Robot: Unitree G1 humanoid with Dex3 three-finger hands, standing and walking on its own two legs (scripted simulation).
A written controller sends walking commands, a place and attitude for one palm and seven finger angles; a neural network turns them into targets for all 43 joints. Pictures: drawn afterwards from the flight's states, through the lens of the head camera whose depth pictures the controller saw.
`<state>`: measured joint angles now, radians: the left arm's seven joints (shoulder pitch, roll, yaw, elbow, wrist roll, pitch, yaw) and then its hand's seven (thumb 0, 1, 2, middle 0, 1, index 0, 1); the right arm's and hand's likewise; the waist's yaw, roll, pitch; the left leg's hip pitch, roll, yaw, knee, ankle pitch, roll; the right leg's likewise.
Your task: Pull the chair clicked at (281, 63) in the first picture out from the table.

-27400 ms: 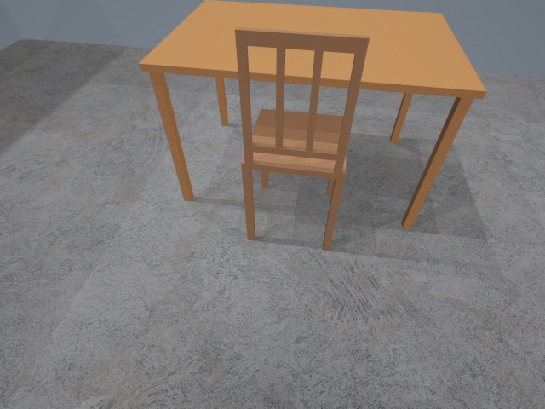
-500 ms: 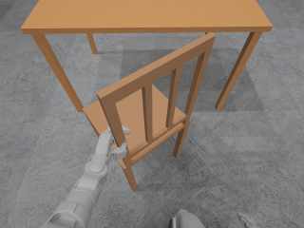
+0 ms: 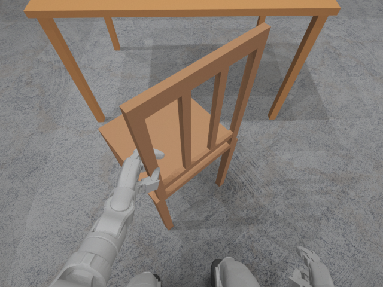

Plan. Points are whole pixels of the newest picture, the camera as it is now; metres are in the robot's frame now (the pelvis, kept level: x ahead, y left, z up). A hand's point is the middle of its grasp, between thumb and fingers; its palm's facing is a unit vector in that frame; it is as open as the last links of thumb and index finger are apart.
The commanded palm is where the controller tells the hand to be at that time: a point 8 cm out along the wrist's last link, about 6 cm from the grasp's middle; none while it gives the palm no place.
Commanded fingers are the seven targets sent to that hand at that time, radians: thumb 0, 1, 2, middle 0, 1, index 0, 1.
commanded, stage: step backward, pulling the chair out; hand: left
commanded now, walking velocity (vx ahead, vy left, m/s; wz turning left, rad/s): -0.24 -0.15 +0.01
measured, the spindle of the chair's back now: (185, 136) +0.45 +0.01 -0.04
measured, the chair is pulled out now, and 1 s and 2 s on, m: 0.41 0.48 0.48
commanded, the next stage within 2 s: stop walking, hand still on the chair in 0.08 s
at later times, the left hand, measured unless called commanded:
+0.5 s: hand (148, 207) +0.28 +0.09 -0.05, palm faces -0.11 -0.97 -0.22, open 6.0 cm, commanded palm +0.27 +0.15 -0.03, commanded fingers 0.00 0.90 0.90 -0.50 -1.45 -0.50 -1.45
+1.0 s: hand (148, 208) +0.27 +0.09 -0.04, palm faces -0.09 -0.97 -0.22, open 5.9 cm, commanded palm +0.26 +0.15 -0.03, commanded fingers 0.00 0.90 0.90 -0.50 -1.45 -0.50 -1.45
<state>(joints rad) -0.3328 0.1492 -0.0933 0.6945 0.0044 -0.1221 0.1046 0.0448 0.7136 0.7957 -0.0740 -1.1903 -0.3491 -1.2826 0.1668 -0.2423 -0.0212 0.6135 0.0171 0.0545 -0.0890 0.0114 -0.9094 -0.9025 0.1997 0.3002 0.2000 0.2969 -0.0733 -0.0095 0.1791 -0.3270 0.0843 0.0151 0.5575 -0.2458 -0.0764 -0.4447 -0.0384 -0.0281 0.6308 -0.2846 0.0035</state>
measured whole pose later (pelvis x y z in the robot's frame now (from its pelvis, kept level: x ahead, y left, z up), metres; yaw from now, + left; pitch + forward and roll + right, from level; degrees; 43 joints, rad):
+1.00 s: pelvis -0.04 -0.01 +0.01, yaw +1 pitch -1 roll +0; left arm -0.27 0.12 -0.10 0.78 -0.01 -0.07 0.11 0.10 0.68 0.82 -0.10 -1.18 -0.42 -1.34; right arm 0.23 -0.23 0.01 0.67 0.03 0.04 -0.11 0.01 -0.91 -0.90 0.20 0.30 0.20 0.30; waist -0.06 0.03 0.10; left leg -0.05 0.03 0.07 0.43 -0.36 -0.01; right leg -0.30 -0.02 -0.07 0.46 -0.14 -0.02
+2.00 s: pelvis -0.03 +0.01 -0.01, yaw +4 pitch +11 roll +0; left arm -0.18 0.14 -0.08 0.55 0.00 0.01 0.04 -0.01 -0.54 0.20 -0.03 -0.09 -0.04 -0.09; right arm 0.29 -0.27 -0.01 0.62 0.03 -0.04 -0.01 0.01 -0.91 -0.90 0.20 0.30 0.20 0.30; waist -0.05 0.05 -0.08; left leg -0.43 0.00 0.04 0.70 -0.48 0.01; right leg -0.65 -0.07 -0.08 0.70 -0.24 0.00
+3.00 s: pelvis -0.05 +0.00 -0.04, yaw +6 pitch +11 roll +0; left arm 0.46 0.16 -0.13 -0.10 -0.10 -0.04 -0.01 -0.02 -0.54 0.20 -0.01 0.00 -0.01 0.00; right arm 0.26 -0.26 0.03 0.48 0.04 -0.18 -0.06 0.02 -0.91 -0.90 0.20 0.30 0.20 0.30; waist -0.04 0.04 -0.11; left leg -0.54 0.00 -0.01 0.91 -0.56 0.00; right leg -0.74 -0.09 -0.12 0.87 -0.31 -0.01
